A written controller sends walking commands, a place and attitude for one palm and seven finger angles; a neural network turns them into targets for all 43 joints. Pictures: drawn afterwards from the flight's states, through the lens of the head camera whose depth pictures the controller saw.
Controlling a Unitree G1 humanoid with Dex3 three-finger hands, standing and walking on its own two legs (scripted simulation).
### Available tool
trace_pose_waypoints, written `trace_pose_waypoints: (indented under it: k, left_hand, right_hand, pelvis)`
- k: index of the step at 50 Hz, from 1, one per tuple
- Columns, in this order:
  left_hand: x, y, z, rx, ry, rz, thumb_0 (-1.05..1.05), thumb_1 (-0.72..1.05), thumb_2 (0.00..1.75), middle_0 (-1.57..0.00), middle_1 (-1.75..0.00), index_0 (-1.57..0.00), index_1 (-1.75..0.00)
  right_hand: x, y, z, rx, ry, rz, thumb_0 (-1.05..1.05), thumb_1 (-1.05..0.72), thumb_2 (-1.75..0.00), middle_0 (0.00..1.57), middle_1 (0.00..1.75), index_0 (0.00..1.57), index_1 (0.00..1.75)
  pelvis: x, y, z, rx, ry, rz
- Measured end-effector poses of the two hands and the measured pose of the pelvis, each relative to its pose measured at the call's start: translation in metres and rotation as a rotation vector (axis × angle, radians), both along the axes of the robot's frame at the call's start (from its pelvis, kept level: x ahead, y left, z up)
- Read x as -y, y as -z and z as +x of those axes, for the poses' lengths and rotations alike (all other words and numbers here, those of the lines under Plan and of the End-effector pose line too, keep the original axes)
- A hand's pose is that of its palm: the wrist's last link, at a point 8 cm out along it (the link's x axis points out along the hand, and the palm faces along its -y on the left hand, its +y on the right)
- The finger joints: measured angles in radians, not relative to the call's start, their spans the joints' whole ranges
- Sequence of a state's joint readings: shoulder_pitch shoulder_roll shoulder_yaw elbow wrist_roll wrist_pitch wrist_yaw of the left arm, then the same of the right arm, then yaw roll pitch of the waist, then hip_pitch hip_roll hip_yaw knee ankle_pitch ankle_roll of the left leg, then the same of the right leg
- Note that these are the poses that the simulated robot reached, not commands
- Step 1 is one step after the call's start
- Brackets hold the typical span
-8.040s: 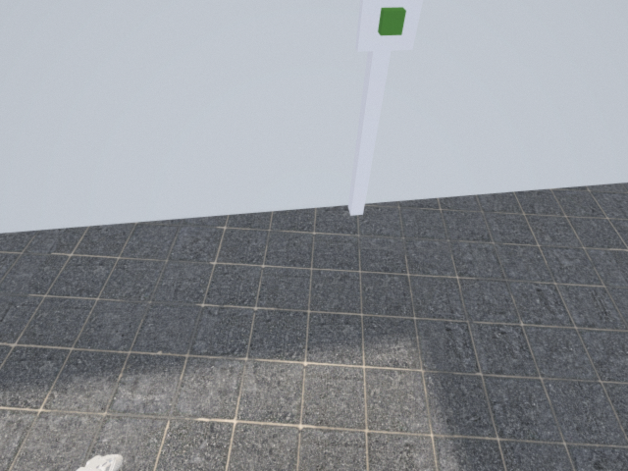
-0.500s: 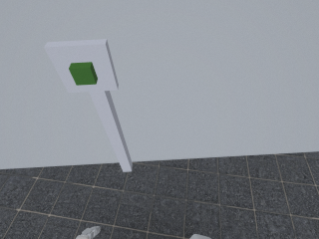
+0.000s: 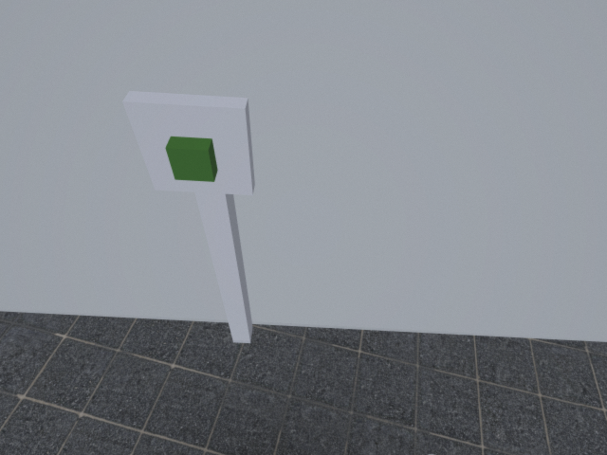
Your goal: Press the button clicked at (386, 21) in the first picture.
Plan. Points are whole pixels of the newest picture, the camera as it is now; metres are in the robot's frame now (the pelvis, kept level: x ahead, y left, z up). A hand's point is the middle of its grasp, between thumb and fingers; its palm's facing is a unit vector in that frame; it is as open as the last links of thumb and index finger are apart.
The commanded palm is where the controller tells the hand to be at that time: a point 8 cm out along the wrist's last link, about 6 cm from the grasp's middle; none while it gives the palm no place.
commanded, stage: come to a stop and stand still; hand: left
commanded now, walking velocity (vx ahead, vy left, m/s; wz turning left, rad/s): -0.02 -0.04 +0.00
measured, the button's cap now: (193, 158) +0.52 +0.24 +0.08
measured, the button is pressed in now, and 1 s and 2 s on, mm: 0 0 0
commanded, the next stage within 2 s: look again from close up in 1.34 s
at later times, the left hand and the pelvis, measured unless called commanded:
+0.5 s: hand out of the picture +0.04 +0.16 -0.17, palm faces -0.01 -0.97 -0.23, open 7.4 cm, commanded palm none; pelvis -0.02 -0.03 -0.01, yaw +0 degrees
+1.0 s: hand out of the picture +0.01 +0.16 -0.18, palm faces +0.01 -0.99 -0.17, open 7.4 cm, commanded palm none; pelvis +0.02 -0.01 +0.00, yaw -1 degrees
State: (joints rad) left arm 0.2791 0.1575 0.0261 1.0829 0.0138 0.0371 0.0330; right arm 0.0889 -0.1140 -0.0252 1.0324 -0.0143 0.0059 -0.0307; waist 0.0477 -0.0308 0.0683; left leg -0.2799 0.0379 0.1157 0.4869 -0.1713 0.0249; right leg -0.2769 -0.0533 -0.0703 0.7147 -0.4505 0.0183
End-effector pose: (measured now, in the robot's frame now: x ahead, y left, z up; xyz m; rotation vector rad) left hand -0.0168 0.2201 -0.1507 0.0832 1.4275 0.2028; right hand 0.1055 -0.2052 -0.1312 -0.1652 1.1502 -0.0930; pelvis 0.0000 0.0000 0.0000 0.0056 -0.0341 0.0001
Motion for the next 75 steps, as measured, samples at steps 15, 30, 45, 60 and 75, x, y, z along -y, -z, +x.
trace_pose_waypoints:
  k: [15, 30, 45, 60, 75]
  left_hand:
    - [0.012, -0.01, 0.009, 0.141, 0.094, 0.091, 0.01, 0.91, 0.89, -0.2, -0.3, -0.2, -0.3]
    - [0.017, -0.007, 0.054, 0.198, 0.139, 0.038, 0.01, 0.91, 0.89, -0.2, -0.3, -0.2, -0.3]
    - [0.016, -0.001, 0.023, 0.034, 0.082, -0.006, 0.01, 0.91, 0.89, -0.2, -0.3, -0.2, -0.3]
    - [0.002, -0.004, 0.038, 0.016, 0.083, 0.015, 0.01, 0.91, 0.89, -0.2, -0.3, -0.2, -0.3]
    - [-0.005, -0.009, 0.072, 0.074, 0.105, 0.045, 0.01, 0.91, 0.89, -0.2, -0.3, -0.2, -0.3]
  right_hand:
    - [0.063, 0.022, -0.092, -0.059, 0.101, -0.009, 0.0, -0.92, -0.9, 0.2, 0.3, 0.2, 0.3]
    - [0.038, 0.015, -0.189, -0.337, 0.147, 0.005, 0.01, -0.91, -0.9, 0.2, 0.3, 0.19, 0.3]
    - [0.029, 0.009, -0.097, -0.226, 0.083, -0.019, 0.03, -0.94, -0.9, 0.21, 0.3, 0.2, 0.3]
    - [0.035, 0.002, -0.027, -0.11, 0.042, -0.044, 0.01, -0.91, -0.9, 0.2, 0.3, 0.2, 0.3]
    - [0.035, 0.007, -0.038, -0.165, 0.054, -0.031, 0.01, -0.91, -0.9, 0.2, 0.3, 0.2, 0.3]
  pelvis:
    - [0.025, 0.011, -0.024, 0.027, 0.0, -0.012]
    - [0.027, 0.007, -0.016, -0.006, 0.005, -0.014]
    - [0.014, 0.0, 0.012, -0.018, 0.012, -0.014]
    - [0.009, -0.002, 0.031, -0.019, 0.018, -0.006]
    - [0.011, -0.003, 0.041, -0.021, 0.016, 0.001]
